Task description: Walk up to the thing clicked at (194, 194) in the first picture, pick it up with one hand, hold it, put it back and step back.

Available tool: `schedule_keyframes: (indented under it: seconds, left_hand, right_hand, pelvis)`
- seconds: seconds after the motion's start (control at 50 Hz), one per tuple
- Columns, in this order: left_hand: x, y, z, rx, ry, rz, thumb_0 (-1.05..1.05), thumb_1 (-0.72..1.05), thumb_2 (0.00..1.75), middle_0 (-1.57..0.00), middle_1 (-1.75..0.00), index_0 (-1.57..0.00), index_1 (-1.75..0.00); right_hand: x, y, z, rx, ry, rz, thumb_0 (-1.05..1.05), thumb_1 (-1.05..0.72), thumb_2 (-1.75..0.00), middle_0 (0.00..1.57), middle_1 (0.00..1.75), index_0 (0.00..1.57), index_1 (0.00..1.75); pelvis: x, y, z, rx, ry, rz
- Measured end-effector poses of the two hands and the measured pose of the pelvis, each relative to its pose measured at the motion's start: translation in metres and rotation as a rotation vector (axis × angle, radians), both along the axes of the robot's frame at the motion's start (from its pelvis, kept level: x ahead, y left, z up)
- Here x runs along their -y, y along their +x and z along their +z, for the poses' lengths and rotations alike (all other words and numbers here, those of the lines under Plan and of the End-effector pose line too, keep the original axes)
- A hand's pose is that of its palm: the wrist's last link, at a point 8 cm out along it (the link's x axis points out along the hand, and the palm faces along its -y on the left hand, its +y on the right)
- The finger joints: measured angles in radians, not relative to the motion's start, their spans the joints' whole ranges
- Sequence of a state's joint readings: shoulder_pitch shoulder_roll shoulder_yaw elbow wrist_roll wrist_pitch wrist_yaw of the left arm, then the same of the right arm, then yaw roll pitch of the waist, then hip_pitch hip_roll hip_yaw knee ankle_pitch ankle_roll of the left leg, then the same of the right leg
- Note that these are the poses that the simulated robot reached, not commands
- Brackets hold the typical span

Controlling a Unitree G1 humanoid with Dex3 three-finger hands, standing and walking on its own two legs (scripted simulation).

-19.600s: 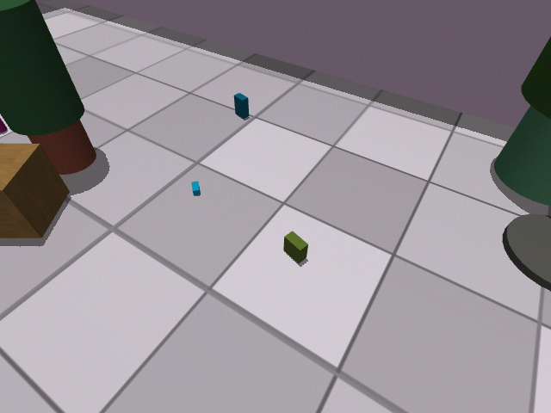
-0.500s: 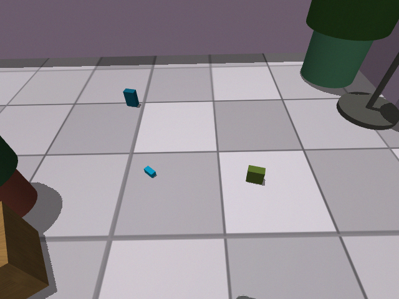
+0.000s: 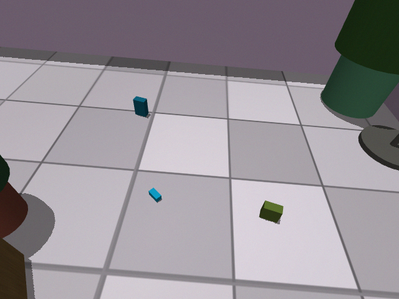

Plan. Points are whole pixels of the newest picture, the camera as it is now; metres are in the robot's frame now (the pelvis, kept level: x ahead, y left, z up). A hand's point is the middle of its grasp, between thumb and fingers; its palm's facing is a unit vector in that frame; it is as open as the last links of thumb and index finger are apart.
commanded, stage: walk up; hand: left
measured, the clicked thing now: (155, 194) +0.81 +0.23 -0.73
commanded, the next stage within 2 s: none
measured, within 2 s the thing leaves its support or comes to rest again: neither
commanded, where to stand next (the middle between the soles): +0.42 +0.00 m, yaw -2 degrees
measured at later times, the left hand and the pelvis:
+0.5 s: hand (101, 234) +0.31 +0.25 -0.12, palm faces -0.11 -0.91 -0.39, open 7.4 cm; pelvis +0.18 -0.01 +0.00, yaw -2 degrees
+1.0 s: hand (88, 218) +0.36 +0.31 -0.15, palm faces -0.07 -0.94 -0.32, open 7.4 cm; pelvis +0.32 +0.04 +0.01, yaw -2 degrees
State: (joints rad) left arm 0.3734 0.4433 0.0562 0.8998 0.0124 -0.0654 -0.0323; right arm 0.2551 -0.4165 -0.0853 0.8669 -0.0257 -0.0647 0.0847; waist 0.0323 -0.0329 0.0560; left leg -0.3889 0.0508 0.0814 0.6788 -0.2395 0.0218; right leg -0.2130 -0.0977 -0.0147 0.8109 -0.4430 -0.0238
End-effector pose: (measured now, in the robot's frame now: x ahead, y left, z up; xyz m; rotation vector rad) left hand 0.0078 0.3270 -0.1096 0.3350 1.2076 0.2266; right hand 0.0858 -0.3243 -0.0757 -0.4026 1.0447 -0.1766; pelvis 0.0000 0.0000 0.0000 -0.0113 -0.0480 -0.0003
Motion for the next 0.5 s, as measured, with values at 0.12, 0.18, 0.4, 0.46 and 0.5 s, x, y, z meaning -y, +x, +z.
schedule_keyframes:
  seconds: [0.12,0.18,0.4,0.46,0.5]
  left_hand:
    - [-0.009,0.084,0.008,0.043,-0.034,-0.065,0.01,0.91,0.9,-0.21,-0.3,-0.2,-0.3]
    - [-0.01,0.121,0.015,0.075,-0.043,-0.08,0.01,0.91,0.9,-0.21,-0.3,-0.2,-0.3]
    - [0.014,0.244,0.029,0.086,-0.013,-0.168,0.01,0.91,0.9,-0.21,-0.3,-0.2,-0.3]
    - [0.027,0.278,0.027,0.125,0.009,-0.178,0.01,0.91,0.9,-0.21,-0.3,-0.2,-0.3]
    - [0.034,0.293,0.029,0.158,0.014,-0.176,0.01,0.91,0.9,-0.21,-0.3,-0.2,-0.3]
  right_hand:
    - [-0.022,0.015,0.018,0.002,0.002,-0.066,0.0,-0.9,-0.89,0.2,0.3,0.21,0.3]
    - [-0.027,0.017,0.02,-0.044,0.004,-0.082,0.0,-0.9,-0.89,0.2,0.3,0.21,0.3]
    - [-0.016,0.045,-0.014,-0.165,0.058,-0.166,0.01,-0.9,-0.89,0.2,0.3,0.21,0.31]
    - [-0.007,0.068,-0.034,-0.181,0.075,-0.17,0.01,-0.9,-0.89,0.2,0.3,0.21,0.31]
    - [-0.007,0.087,-0.04,-0.184,0.088,-0.158,0.01,-0.9,-0.89,0.2,0.3,0.21,0.3]
  pelvis:
    - [-0.014,0.043,0.016,0.003,-0.014,-0.004]
    - [-0.018,0.064,0.022,0.002,-0.008,-0.004]
    - [-0.007,0.146,0.014,-0.01,0.034,-0.038]
    - [0.003,0.171,0.003,-0.004,0.014,-0.039]
    - [0.009,0.182,0.002,0.004,0.009,-0.036]
